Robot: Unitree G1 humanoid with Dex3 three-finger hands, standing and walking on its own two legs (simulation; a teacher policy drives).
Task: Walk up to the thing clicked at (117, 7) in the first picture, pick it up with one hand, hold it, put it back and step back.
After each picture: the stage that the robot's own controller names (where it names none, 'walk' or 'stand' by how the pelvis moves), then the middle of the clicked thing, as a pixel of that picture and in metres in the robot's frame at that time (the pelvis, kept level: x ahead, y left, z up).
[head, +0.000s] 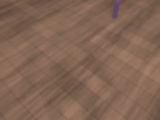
stand; (115, 9) +1.94 -0.50 -0.65
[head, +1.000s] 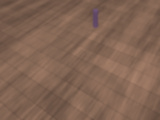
walk; (95, 18) +1.86 -0.06 -0.62
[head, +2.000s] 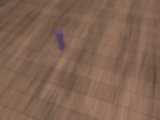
walk; (60, 40) +1.27 +0.29 -0.65
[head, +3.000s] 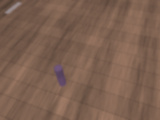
walk; (60, 76) +0.80 +0.25 -0.65
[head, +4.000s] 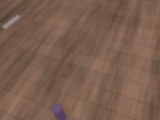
walk; (59, 114) +0.46 +0.23 -0.65
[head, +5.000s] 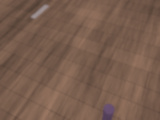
walk; (107, 115) +0.40 -0.11 -0.62
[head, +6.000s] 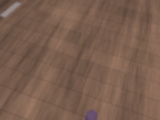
stand; out of the picture +0.35 -0.07 -0.61
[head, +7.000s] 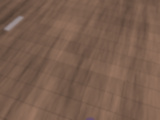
stand; out of the picture +0.36 -0.06 -0.65
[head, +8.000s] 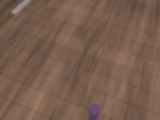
stand; (93, 114) +0.37 -0.07 -0.64
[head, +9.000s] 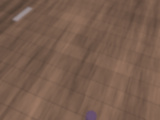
stand; out of the picture +0.38 -0.05 -0.64
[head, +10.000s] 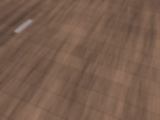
stand; out of the picture +0.37 -0.06 -0.66
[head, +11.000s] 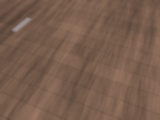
stand; out of the picture +0.34 -0.05 -0.66
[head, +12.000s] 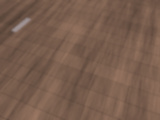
stand; out of the picture +0.34 -0.05 -0.66
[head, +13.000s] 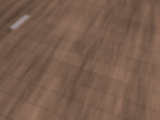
go down; out of the picture +0.34 -0.05 -0.66
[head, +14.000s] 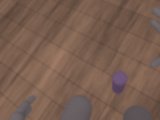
go down; (118, 83) +0.41 -0.05 -0.42
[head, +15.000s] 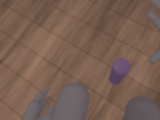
go down; (117, 73) +0.43 -0.04 -0.31
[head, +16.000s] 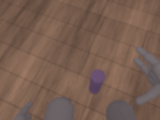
go down; (95, 83) +0.42 -0.04 -0.37
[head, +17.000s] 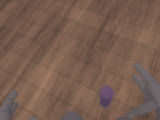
go down; (105, 98) +0.40 -0.04 -0.48
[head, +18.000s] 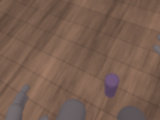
go down; (110, 86) +0.42 -0.05 -0.40
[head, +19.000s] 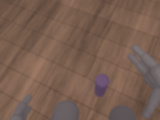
go down; (100, 86) +0.42 -0.04 -0.42
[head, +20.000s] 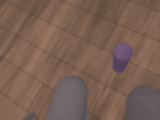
go down; (120, 60) +0.45 -0.06 -0.28
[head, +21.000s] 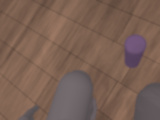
go down; (133, 54) +0.45 -0.08 -0.24
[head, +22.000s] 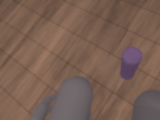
go down; (129, 65) +0.44 -0.09 -0.24
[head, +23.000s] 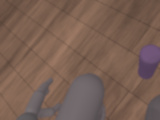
go down; (147, 64) +0.44 -0.10 -0.24
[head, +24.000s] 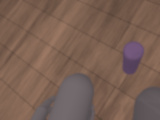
go down; (131, 60) +0.45 -0.08 -0.24
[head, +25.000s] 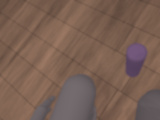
go down; (134, 62) +0.45 -0.08 -0.24
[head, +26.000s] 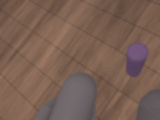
go down; (135, 62) +0.44 -0.08 -0.23
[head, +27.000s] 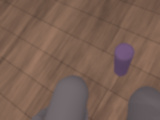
go down; (122, 62) +0.45 -0.07 -0.24
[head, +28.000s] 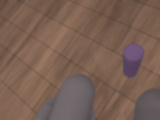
go down; (131, 63) +0.45 -0.08 -0.23
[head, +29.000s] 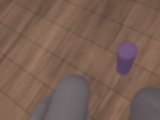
go down; (124, 61) +0.45 -0.07 -0.23
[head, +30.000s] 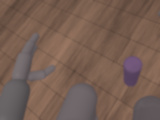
go down; (131, 73) +0.44 -0.08 -0.29
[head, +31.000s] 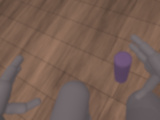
go down; (121, 69) +0.45 -0.05 -0.26
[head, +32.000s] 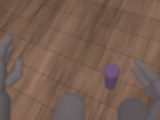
close in; (111, 78) +0.44 -0.05 -0.36
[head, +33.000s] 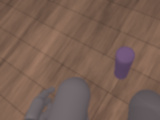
stand; (122, 65) +0.45 -0.06 -0.24
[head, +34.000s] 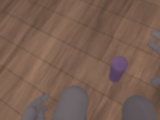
go down; (116, 71) +0.44 -0.06 -0.33
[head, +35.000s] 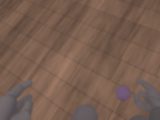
stand; (122, 94) +0.40 -0.05 -0.46
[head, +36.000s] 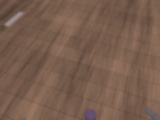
stand; out of the picture +0.38 -0.05 -0.58
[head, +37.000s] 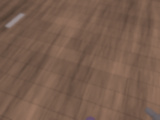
rest palm; out of the picture +0.36 -0.04 -0.58
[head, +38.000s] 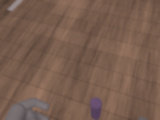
rest palm; (95, 109) +0.39 -0.04 -0.55
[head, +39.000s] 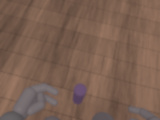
rest palm; (78, 95) +0.41 -0.03 -0.48
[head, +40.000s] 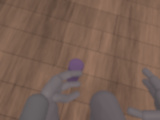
lift; (74, 73) +0.44 -0.03 -0.35
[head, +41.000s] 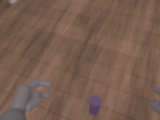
lift; (94, 106) +0.40 -0.04 -0.55
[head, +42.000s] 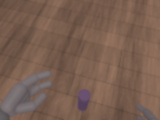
hold; (83, 101) +0.41 -0.03 -0.49
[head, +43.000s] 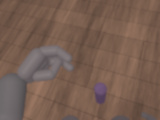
stand; (100, 94) +0.41 -0.04 -0.50
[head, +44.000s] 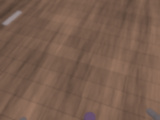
stand; out of the picture +0.38 -0.05 -0.58
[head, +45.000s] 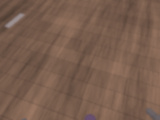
stand; out of the picture +0.37 -0.05 -0.58
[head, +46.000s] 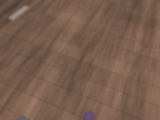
stand; out of the picture +0.38 -0.05 -0.60
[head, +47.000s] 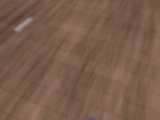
stand; out of the picture +0.38 -0.06 -0.66
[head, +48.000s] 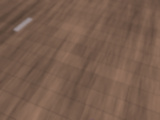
stand; out of the picture +0.36 -0.06 -0.66
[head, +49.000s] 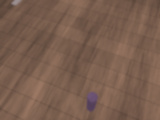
walk; (91, 102) +0.43 -0.05 -0.63
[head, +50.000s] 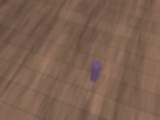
walk; (95, 72) +0.67 -0.11 -0.63
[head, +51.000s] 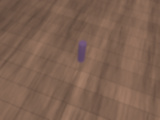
stand; (81, 52) +0.98 -0.03 -0.64
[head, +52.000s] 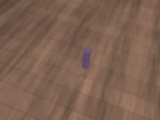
stand; (86, 58) +0.97 -0.06 -0.65
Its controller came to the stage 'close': yes
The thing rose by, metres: 0.00
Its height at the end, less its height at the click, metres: +0.00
